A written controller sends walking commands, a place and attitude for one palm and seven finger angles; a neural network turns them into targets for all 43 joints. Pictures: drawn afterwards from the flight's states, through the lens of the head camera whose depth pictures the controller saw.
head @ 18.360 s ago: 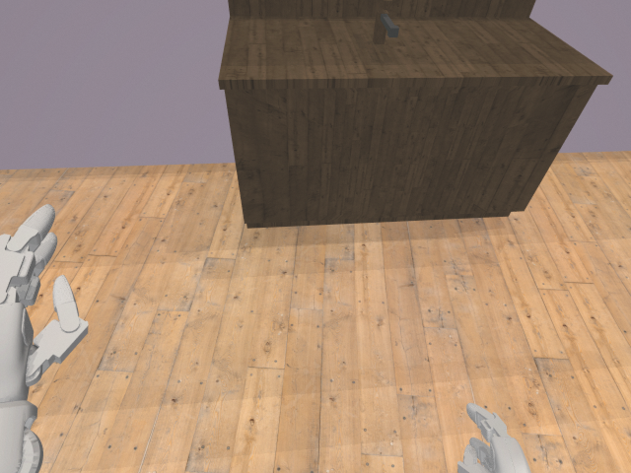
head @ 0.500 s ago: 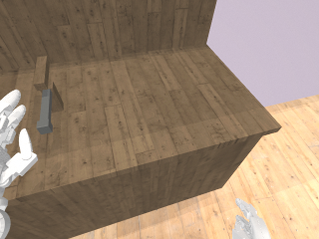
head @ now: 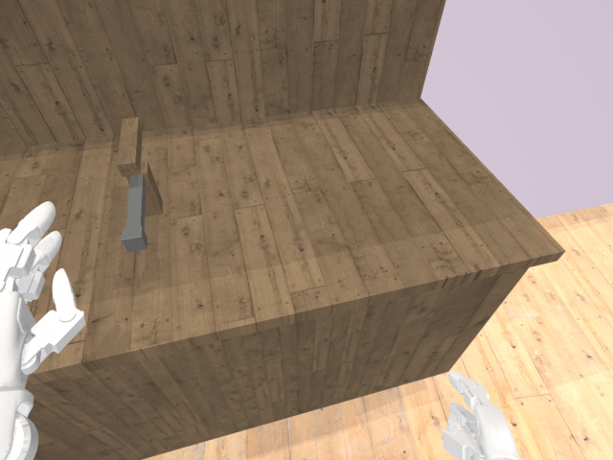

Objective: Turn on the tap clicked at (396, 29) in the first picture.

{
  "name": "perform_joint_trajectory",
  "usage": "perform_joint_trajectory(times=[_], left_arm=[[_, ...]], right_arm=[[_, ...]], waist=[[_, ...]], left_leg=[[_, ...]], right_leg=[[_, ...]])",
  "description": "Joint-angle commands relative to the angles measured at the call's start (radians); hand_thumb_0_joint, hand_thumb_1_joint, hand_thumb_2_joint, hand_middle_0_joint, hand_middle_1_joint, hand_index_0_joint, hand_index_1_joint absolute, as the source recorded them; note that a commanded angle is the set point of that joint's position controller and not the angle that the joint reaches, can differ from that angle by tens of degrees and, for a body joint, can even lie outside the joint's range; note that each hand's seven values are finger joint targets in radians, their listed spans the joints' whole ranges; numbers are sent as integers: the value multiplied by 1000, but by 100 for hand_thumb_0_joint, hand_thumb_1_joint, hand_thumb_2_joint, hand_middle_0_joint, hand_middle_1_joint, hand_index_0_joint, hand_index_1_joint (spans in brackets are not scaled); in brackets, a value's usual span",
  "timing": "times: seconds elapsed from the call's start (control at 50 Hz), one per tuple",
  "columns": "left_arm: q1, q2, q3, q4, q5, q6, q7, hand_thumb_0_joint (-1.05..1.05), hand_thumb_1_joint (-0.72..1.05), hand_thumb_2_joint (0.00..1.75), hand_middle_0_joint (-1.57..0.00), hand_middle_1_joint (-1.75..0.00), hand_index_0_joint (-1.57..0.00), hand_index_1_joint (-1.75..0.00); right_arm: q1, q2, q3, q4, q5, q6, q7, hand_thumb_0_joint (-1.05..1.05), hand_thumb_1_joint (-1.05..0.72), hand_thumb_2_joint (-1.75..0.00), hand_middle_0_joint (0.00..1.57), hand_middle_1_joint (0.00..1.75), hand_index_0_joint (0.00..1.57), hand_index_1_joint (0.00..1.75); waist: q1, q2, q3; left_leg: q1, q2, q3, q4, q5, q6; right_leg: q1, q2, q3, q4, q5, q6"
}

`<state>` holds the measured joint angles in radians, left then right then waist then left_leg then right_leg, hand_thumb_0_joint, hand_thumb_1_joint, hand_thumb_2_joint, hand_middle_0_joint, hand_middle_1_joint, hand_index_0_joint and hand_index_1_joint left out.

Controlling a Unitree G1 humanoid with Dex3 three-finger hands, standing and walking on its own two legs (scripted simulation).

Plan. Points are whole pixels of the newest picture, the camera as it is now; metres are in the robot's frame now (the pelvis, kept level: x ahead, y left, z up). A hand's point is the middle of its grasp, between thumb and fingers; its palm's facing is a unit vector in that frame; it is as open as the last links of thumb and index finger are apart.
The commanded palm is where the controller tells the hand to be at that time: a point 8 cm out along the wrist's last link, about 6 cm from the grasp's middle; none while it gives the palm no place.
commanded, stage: come to a stop and stand still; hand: left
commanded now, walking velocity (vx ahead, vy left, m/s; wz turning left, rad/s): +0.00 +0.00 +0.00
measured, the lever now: (134, 238) +0.39 +0.30 +0.05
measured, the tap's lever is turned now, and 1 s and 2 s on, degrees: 0 0 0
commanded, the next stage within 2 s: look again from close up in 0.72 s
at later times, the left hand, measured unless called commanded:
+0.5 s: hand (54, 300) +0.22 +0.28 +0.15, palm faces +0.33 -0.88 -0.33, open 7.5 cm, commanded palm +0.17 +0.32 +0.17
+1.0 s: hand (38, 219) +0.28 +0.30 +0.21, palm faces +0.44 -0.82 -0.38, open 7.5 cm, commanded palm +0.19 +0.31 +0.17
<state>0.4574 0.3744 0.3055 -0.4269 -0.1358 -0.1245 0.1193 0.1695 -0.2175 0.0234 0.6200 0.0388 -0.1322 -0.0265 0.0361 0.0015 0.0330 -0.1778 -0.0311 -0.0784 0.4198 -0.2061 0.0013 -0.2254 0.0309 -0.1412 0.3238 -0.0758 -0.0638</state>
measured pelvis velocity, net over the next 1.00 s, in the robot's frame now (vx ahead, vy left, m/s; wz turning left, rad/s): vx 0.01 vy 0.04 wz -0.08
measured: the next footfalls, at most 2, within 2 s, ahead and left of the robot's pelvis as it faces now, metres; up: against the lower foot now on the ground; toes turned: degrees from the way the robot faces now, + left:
none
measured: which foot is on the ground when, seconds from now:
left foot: down 0.00-1.00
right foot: down 0.00-1.00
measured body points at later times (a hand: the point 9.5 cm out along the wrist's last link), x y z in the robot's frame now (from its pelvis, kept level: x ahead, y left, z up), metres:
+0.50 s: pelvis +0.00 +0.04 +0.00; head +0.00 +0.06 +0.45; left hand +0.20 +0.33 +0.17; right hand +0.16 -0.19 -0.07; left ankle +0.01 +0.12 -0.74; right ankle +0.07 -0.07 -0.74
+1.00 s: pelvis +0.01 +0.04 -0.01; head +0.04 +0.04 +0.44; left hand +0.25 +0.34 +0.23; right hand +0.18 -0.18 -0.09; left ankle +0.01 +0.12 -0.74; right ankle +0.07 -0.07 -0.74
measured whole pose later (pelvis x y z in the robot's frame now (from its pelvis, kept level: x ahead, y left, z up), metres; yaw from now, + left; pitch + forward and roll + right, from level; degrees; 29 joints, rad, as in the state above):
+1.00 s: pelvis +0.01 +0.04 -0.01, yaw -4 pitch -2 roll +0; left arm 0.17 0.43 0.47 -0.33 -0.07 -0.24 0.08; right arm 0.19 -0.21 0.02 0.57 0.03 -0.13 0.05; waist 0.05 0.01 0.08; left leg -0.19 -0.06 0.02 0.49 -0.27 0.06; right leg -0.29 0.00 -0.05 0.45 -0.13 -0.02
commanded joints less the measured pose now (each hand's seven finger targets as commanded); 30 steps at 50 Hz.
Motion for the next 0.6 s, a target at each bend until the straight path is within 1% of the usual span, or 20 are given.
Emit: perform_joint_trajectory(times=[0.0, 0.02, 0.04, 0.12, 0.16, 0.2, 0.22, 0.24, 0.26, 0.3, 0.32, 0.34, 0.38, 0.42, 0.44, 0.46, 0.5, 0.52, 0.54, 0.58], left_arm=[[-111, 170, 97, -212, 16, -66, 15, 0, 90, 90, -20, -30, -20, -30], [-106, 186, 107, -215, 17, -67, 15, 0, 90, 90, -20, -30, -20, -30], [-111, 164, 93, -220, 20, -69, 13, 0, 90, 90, -20, -30, -20, -30], [-96, 182, 116, -213, 28, -71, 14, 0, 90, 90, -20, -30, -20, -30], [-106, 162, 105, -219, 34, -77, 12, 0, 90, 90, -20, -30, -20, -30], [-105, 159, 104, -226, 40, -83, 11, 0, 90, 90, -20, -30, -20, -30], [-99, 178, 121, -229, 42, -85, 10, 0, 90, 90, -20, -30, -20, -30], [-106, 155, 103, -231, 44, -89, 8, 0, 90, 90, -20, -30, -20, -30], [-107, 155, 105, -223, 47, -90, 8, 0, 90, 90, -20, -30, -20, -30], [-100, 151, 108, -219, 51, -93, 7, 0, 90, 90, -20, -30, -20, -30], [-93, 164, 117, -216, 51, -92, 6, 0, 90, 90, -20, -30, -20, -30], [-98, 146, 103, -212, 53, -96, 3, 0, 90, 90, -20, -30, -20, -30], [-104, 143, 101, -219, 55, -100, 3, 0, 90, 90, -20, -30, -20, -30], [-105, 162, 118, -228, 58, -101, 4, 0, 90, 90, -20, -30, -20, -30], [-117, 144, 102, -228, 57, -105, 1, 0, 90, 90, -20, -30, -20, -30], [-109, 146, 107, -230, 58, -107, 1, 0, 90, 90, -20, -30, -20, -30], [-95, 151, 116, -238, 57, -108, 1, 0, 90, 90, -20, -30, -20, -30], [-87, 166, 130, -245, 56, -107, 2, 0, 90, 90, -20, -30, -20, -30], [-89, 146, 115, -239, 55, -109, -1, 0, 90, 90, -20, -30, -20, -30], [-80, 146, 118, -238, 51, -107, -3, 0, 90, 90, -20, -30, -20, -30]], right_arm=[[-96, -110, -33, -172, 1, -58, -9, 0, -90, -90, 20, 30, 20, 30], [-105, -114, -30, -171, 5, -54, -8, 0, -90, -90, 20, 30, 20, 30], [-98, -111, -26, -173, -2, -52, -8, 0, -90, -90, 20, 30, 20, 30], [-101, -114, -26, -185, 3, -48, -6, 0, -90, -90, 20, 30, 20, 30], [-90, -114, -25, -192, -3, -46, -5, 0, -90, -90, 20, 30, 20, 30], [-85, -117, -26, -197, -4, -48, -3, 0, -90, -90, 20, 30, 20, 30], [-94, -118, -25, -197, -1, -47, -4, 0, -90, -90, 20, 30, 20, 30], [-86, -118, -22, -198, -6, -46, -3, 0, -90, -90, 20, 30, 20, 30], [-85, -116, -24, -203, -5, -47, -3, 0, -90, -90, 20, 30, 20, 30], [-74, -119, -28, -202, -5, -51, -3, 0, -90, -90, 20, 30, 20, 30], [-84, -123, -26, -202, -1, -49, -1, 0, -90, -90, 20, 30, 20, 30], [-77, -119, -24, -201, -6, -47, -2, 0, -90, -90, 20, 30, 20, 30], [-70, -123, -29, -203, -4, -51, -1, 0, -90, -90, 20, 30, 20, 30], [-77, -127, -29, -200, -3, -50, -2, 0, -90, -90, 20, 30, 20, 30], [-73, -125, -27, -199, -8, -48, -2, 0, -90, -90, 20, 30, 20, 30], [-71, -125, -31, -201, -7, -50, -2, 0, -90, -90, 20, 30, 20, 30], [-66, -125, -34, -200, -8, -52, -3, 0, -90, -90, 20, 30, 20, 30], [-75, -126, -31, -199, -5, -50, -3, 0, -90, -90, 20, 30, 20, 30], [-70, -125, -30, -196, -10, -46, -4, 0, -90, -90, 20, 30, 20, 30], [-68, -127, -36, -200, -8, -45, -3, 0, -90, -90, 20, 30, 20, 30]], waist=[[-20, 17, -97], [-22, 44, -98], [-23, 42, -97], [-24, 46, -79], [-24, 38, -77], [-25, 67, -73], [-24, 75, -81], [-25, 77, -81], [-24, 74, -66], [-23, 55, -78], [-24, 76, -74], [-24, 55, -74], [-24, 47, -67], [-24, 64, -74], [-25, 67, -71], [-23, 65, -79], [-21, 55, -99], [-21, 77, -102], [-21, 61, -101], [-20, 56, -107]], left_leg=[[-41, 88, -60, -78, -48, 36], [-38, 91, -69, -86, -49, 36], [-57, 96, -70, -98, -59, 36], [-85, 104, -86, -120, -99, 35], [-117, 110, -90, -137, -132, 37], [-132, 117, -100, -149, -141, 36], [-126, 122, -108, -161, -138, 35], [-146, 127, -111, -174, -161, 36], [-165, 128, -112, -181, -177, 38], [-152, 123, -105, -166, -136, 33], [-138, 125, -110, -170, -119, 27], [-156, 128, -107, -177, -136, 29], [-158, 126, -103, -168, -135, 29], [-135, 124, -107, -164, -96, 19], [-147, 128, -105, -171, -97, 18], [-143, 127, -102, -164, -83, 20], [-119, 123, -94, -147, -25, 11], [-106, 121, -97, -146, 0, 0], [-112, 122, -93, -146, 19, -3], [-95, 121, -90, -136, 66, -11]], right_leg=[[53, -175, 202, -124, -264, 65], [54, -172, 200, -115, -256, 58], [71, -167, 185, -101, -243, 58], [71, -158, 183, -90, -249, 56], [91, -151, 177, -76, -244, 57], [101, -146, 175, -58, -221, 54], [109, -140, 167, -41, -206, 55], [123, -134, 164, -28, -203, 56], [128, -132, 166, -27, -199, 58], [141, -134, 169, -26, -165, 55], [129, -132, 166, -18, -159, 53], [141, -129, 161, -13, -161, 56], [140, -132, 169, -18, -156, 55], [136, -130, 167, -6, -133, 50], [144, -127, 162, 1, -124, 51], [155, -128, 166, 3, -107, 51], [165, -132, 169, 9, -66, 48], [158, -132, 165, 17, -60, 45], [167, -129, 159, 20, -40, 45], [168, -132, 162, 27, -5, 44]])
